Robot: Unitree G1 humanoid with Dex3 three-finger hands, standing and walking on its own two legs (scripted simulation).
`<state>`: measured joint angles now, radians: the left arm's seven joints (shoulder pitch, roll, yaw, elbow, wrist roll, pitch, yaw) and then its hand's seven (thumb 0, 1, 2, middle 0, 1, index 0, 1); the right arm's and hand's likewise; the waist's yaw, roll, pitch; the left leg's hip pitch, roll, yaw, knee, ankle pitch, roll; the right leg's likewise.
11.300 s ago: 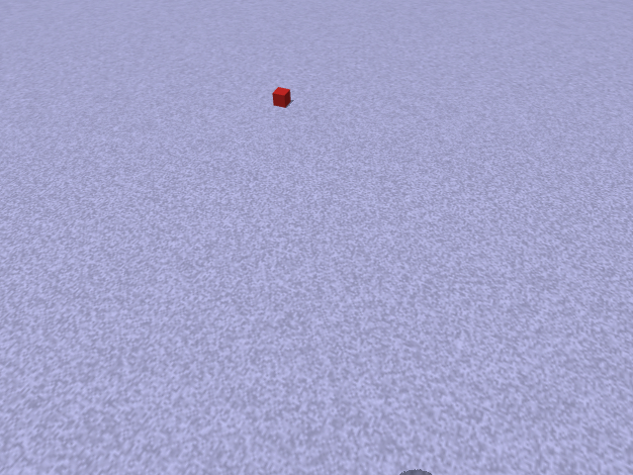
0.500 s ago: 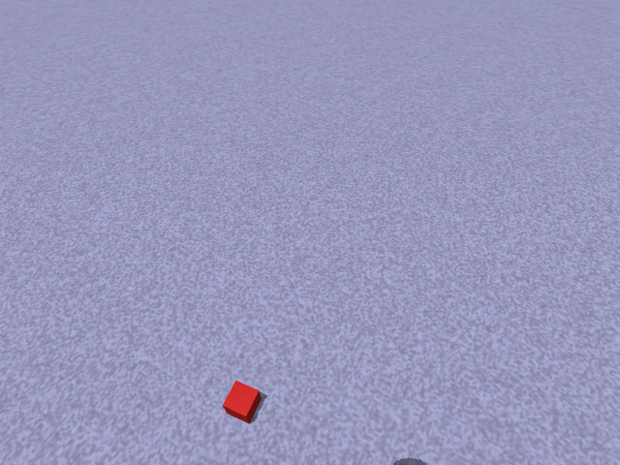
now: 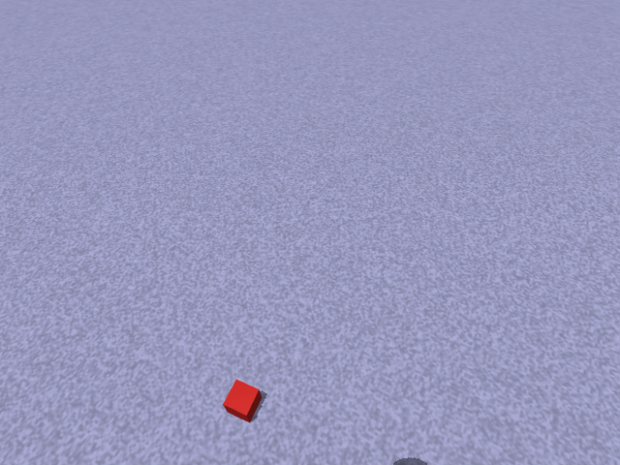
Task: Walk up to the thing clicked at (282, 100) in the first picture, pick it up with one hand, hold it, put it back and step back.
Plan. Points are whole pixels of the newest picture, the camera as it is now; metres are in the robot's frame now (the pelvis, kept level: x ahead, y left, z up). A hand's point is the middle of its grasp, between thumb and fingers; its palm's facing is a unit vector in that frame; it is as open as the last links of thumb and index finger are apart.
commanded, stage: stand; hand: left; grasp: from above
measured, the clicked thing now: (243, 401) +0.42 +0.22 -0.74
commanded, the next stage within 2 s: rise first in 0.18 s
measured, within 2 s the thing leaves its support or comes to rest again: neither
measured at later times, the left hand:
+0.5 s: hand out of the picture +0.15 +0.25 -0.17, palm faces +0.01 -0.94 -0.34, open 8.4 cm
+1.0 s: hand out of the picture +0.13 +0.27 -0.23, palm faces -0.03 -0.85 -0.53, open 14.1 cm
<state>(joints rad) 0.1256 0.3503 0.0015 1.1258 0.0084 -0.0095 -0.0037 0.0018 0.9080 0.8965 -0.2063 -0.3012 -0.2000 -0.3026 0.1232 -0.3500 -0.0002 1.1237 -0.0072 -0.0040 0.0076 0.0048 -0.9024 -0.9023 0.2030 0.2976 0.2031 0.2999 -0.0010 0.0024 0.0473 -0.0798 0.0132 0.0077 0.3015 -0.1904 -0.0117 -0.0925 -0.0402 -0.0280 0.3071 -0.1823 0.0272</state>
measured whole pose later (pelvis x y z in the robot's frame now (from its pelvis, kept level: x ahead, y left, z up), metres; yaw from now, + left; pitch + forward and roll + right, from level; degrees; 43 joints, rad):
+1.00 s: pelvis -0.02 +0.00 -0.08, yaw +0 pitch +15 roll -1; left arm 0.09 0.28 0.16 0.66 0.21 0.32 0.15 -0.01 -0.54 1.00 -0.09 -1.07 -0.07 -1.09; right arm 0.19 -0.23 -0.02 0.62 0.01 -0.09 -0.05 0.01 -0.89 -0.90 0.20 0.30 0.20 0.30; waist -0.02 0.00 -0.08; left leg -0.80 0.03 -0.01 1.02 -0.49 -0.01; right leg -0.79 -0.03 -0.02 0.99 -0.46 0.03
